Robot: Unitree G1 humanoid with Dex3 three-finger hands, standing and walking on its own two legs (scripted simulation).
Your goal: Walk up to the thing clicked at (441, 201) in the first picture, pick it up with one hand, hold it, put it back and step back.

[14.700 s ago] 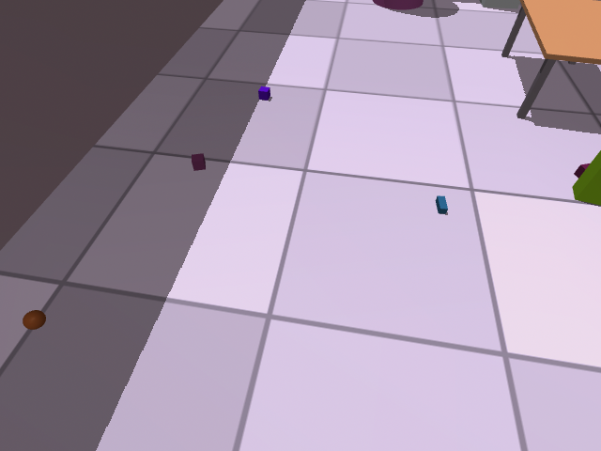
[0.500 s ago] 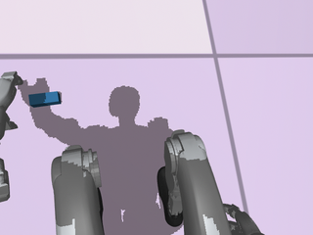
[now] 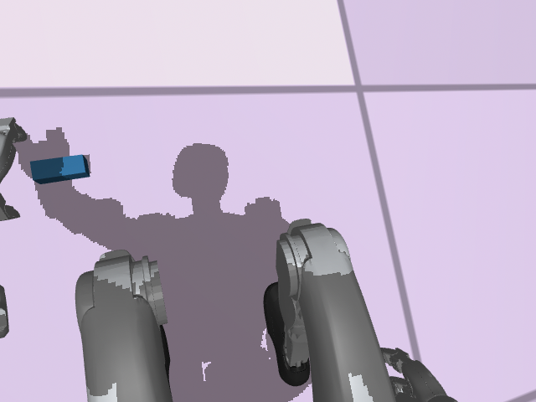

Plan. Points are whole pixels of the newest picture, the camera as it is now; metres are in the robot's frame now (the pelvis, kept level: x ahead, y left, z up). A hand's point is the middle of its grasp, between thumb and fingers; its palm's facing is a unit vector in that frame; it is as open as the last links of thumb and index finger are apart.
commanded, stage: rise first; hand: left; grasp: from above
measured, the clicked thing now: (61, 169) +0.49 +0.29 -0.31
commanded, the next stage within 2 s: approach in 1.26 s
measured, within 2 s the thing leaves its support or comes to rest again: neither
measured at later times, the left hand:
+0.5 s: hand (2, 177) +0.45 +0.33 -0.19, palm faces -0.45 -0.09 -0.89, open 12.5 cm
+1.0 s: hand out of the picture +0.45 +0.33 -0.18, palm faces -0.44 -0.08 -0.89, open 12.4 cm
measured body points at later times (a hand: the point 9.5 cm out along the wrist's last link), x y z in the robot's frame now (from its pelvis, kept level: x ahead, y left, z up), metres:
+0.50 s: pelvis +0.00 +0.00 -0.01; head +0.25 +0.09 +0.36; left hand +0.46 +0.33 -0.14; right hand +0.04 -0.27 -0.10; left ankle +0.07 +0.13 -0.29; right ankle +0.10 -0.14 -0.29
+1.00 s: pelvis -0.01 +0.00 +0.00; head +0.24 +0.08 +0.37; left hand +0.47 +0.33 -0.12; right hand +0.05 -0.27 -0.10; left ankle +0.07 +0.13 -0.29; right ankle +0.10 -0.14 -0.29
